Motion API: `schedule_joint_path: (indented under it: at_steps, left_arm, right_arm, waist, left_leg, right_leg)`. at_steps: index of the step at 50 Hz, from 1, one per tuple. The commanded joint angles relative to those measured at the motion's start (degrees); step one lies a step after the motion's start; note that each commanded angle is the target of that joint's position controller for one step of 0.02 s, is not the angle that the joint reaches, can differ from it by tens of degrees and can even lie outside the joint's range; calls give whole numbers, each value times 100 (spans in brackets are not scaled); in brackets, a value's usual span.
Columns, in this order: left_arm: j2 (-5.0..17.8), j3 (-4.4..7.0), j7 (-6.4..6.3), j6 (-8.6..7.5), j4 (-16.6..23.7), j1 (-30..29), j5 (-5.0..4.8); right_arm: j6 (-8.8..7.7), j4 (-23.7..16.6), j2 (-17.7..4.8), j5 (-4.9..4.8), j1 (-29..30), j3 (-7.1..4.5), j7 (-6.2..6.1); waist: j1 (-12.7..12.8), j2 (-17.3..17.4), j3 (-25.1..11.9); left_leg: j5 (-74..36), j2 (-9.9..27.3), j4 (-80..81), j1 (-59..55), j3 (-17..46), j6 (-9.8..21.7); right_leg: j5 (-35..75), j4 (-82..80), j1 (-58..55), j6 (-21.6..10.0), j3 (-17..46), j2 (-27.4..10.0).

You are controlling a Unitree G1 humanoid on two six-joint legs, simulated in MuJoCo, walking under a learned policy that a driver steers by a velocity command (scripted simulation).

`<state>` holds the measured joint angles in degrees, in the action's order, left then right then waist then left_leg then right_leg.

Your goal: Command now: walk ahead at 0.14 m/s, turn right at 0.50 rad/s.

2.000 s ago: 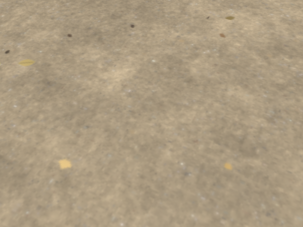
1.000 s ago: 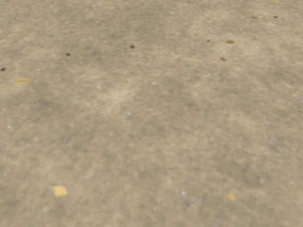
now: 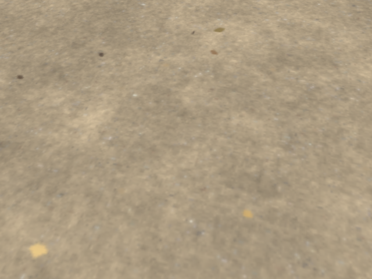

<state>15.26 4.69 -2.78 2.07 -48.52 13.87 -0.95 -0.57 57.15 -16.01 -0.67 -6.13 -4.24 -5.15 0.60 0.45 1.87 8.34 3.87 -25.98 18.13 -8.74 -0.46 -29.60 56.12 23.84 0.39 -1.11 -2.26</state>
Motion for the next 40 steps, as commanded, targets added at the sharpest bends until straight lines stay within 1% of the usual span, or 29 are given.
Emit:
schedule_joint_path:
  at_steps: [1,2,3,4,5,6,7,8,9,10,12,15,19,23,25,26,27,28,29,30,31,32,33,34,35,36,37,38,40]
  left_arm:
    - [357,126,131,17,64,958,-40]
    - [390,180,172,46,-135,1410,-54]
    - [368,210,205,60,-398,1852,-51]
    - [476,228,188,24,-465,2189,7]
    - [1015,148,206,-192,50,1673,27]
    - [1195,224,261,-415,200,1402,217]
    - [1174,186,232,-575,329,843,229]
    - [1085,154,200,-614,406,521,147]
    - [969,117,177,-610,407,493,84]
    - [836,82,148,-628,364,680,70]
    - [591,20,118,-674,215,1243,39]
    - [543,20,65,-676,106,1678,40]
    - [495,29,52,-656,-49,1982,39]
    - [561,73,83,-593,-177,2107,-9]
    - [618,95,81,-541,-201,2020,-26]
    - [684,109,84,-521,-177,1890,-15]
    - [755,126,89,-505,-153,1785,2]
    - [738,106,100,-491,-129,1664,19]
    - [696,64,127,-509,-30,1448,87]
    - [69,-98,189,-595,13,2000,121]
    - [38,-141,190,-722,-93,2047,-10]
    - [565,-5,200,-810,93,1432,-173]
    - [665,-15,211,-882,259,839,-187]
    - [625,-2,209,-929,328,491,-82]
    - [593,45,196,-919,356,464,16]
    - [439,28,206,-895,364,553,39]
    - [292,3,208,-874,383,614,47]
    - [224,-15,202,-852,443,539,72]
    - [227,-45,182,-845,688,17,142]
  right_arm:
    - [-107,-396,-1122,-178,629,-226,75]
    - [-89,-441,-1001,-194,740,-191,117]
    - [-52,-467,-702,-140,790,-130,169]
    - [-3,-526,-254,-58,844,-33,306]
    - [-98,-911,129,32,971,75,440]
    - [-254,-1259,-359,-178,1612,-32,489]
    - [-377,-1255,-807,-259,1636,-135,462]
    - [-413,-1032,-947,-112,1246,-199,408]
    - [-426,-860,-918,23,1012,-214,371]
    - [-447,-811,-863,84,1014,-221,392]
    - [-502,-829,-577,45,1125,-174,464]
    - [-569,-936,-378,11,1376,-123,541]
    - [-612,-1150,-223,-41,1872,-7,658]
    - [-701,-1424,-256,-69,2255,77,774]
    - [-738,-1465,-371,-83,2103,62,813]
    - [-750,-1440,-485,-83,1860,20,813]
    - [-749,-1369,-652,-67,1444,-54,785]
    - [-734,-1167,-870,-58,605,-163,731]
    - [-703,-941,-1087,-6,-568,-238,672]
    - [-644,-741,-1571,78,-1678,-390,623]
    - [-625,-492,-1141,12,-1903,-254,685]
    - [-615,-512,-843,-82,-1358,-152,689]
    - [-584,-662,-647,-57,-851,-88,663]
    - [-572,-721,-542,17,-540,-44,672]
    - [-586,-760,-439,91,-409,5,672]
    - [-571,-753,-408,107,-390,25,670]
    - [-568,-733,-436,64,-448,21,654]
    - [-576,-704,-492,9,-509,11,628]
    - [-581,-690,-690,-39,-637,-33,553]
  waist:
    - [487,676,-585]
    - [691,423,-553]
    - [818,-169,-354]
    - [872,-1459,33]
    - [352,-2022,276]
    - [467,-1476,561]
    - [182,-1074,855]
    - [-36,-869,737]
    - [-69,-803,604]
    - [-24,-701,446]
    - [103,-588,235]
    - [237,-679,143]
    - [498,-872,351]
    - [652,-882,577]
    - [521,-976,546]
    - [362,-1079,406]
    - [141,-1199,82]
    - [-273,-1180,-486]
    - [-808,-1088,-1299]
    - [-799,382,-2459]
    - [-766,1381,-2836]
    - [-679,1109,-1678]
    - [-551,574,-948]
    - [-372,115,-425]
    - [-164,127,-307]
    - [-21,230,-254]
    - [61,318,-203]
    - [104,346,-93]
    - [53,288,99]
  left_leg:
    - [1904,1172,1325,519,798,815]
    - [2380,1114,951,786,629,684]
    - [2809,850,-56,1171,252,451]
    - [3272,328,-2351,2392,-253,98]
    - [2861,-211,-3587,3670,599,-14]
    - [2225,-137,-3679,4112,1262,177]
    - [1402,-39,-3581,4014,1416,291]
    - [796,62,-3359,3690,1421,241]
    - [384,86,-3044,3271,1373,134]
    - [-32,9,-2835,3001,1320,64]
    - [-643,-123,-2326,2821,1239,21]
    - [-1141,-266,-1544,2725,1171,-21]
    - [-1364,-269,-806,2473,993,-89]
    - [-980,-289,-370,2441,781,36]
    - [-743,-351,-155,2032,690,186]
    - [-608,-466,-104,1570,592,293]
    - [-474,-661,-110,901,439,424]
    - [-646,-756,-16,-230,366,626]
    - [-732,-169,-294,-2076,970,968]
    - [107,1433,-316,-4670,3469,1859]
    - [733,1979,718,-4883,5292,2093]
    - [1144,1680,954,-4003,4668,1808]
    - [846,1424,1084,-2973,3831,1651]
    - [279,1193,1287,-1999,3305,1603]
    - [-141,980,1425,-1447,2973,1552]
    - [-294,852,1588,-1123,2828,1588]
    - [-378,794,1724,-931,2687,1637]
    - [-507,765,1822,-721,2532,1667]
    - [-808,669,1929,-416,2243,1657]
  right_leg:
    - [481,-1412,-1454,-210,-379,-32]
    - [866,-2023,-1989,-362,-641,133]
    - [633,-2516,-2310,-523,-633,329]
    - [-492,-3273,-2530,-986,833,-368]
    - [-1292,-4197,-1983,-1798,3799,-1617]
    - [-2845,-5410,-1627,-2157,4929,-2006]
    - [-2354,-5460,-1479,-1805,4647,-1939]
    - [-1422,-5146,-1529,-1465,3881,-1648]
    - [-695,-4990,-1480,-1250,3178,-1341]
    - [-121,-4937,-1573,-1156,2761,-1156]
    - [893,-4872,-1994,-1075,2289,-985]
    - [1698,-4787,-2397,-988,1901,-848]
    - [2124,-4822,-2469,-976,1660,-851]
    - [2884,-4558,-2802,-1038,1650,-1034]
    - [3553,-4393,-2894,-976,1639,-1139]
    - [4473,-4179,-2891,-913,1572,-1142]
    - [5881,-3715,-2929,-843,1459,-1070]
    - [6898,-2846,-2797,-706,1234,-844]
    - [6390,-1590,-1833,-551,1174,-670]
    - [3730,785,466,-122,887,207]
    - [-132,1969,1286,-91,1295,720]
    - [46,2364,1860,-207,1237,292]
    - [538,2198,1870,-286,930,-36]
    - [879,1818,1688,-300,745,-231]
    - [1078,1498,1348,-303,727,-402]
    - [1133,1325,1140,-273,694,-452]
    - [1154,1052,1074,-221,646,-496]
    - [1197,725,1087,-136,576,-528]
    - [1697,-187,1138,54,429,-476]
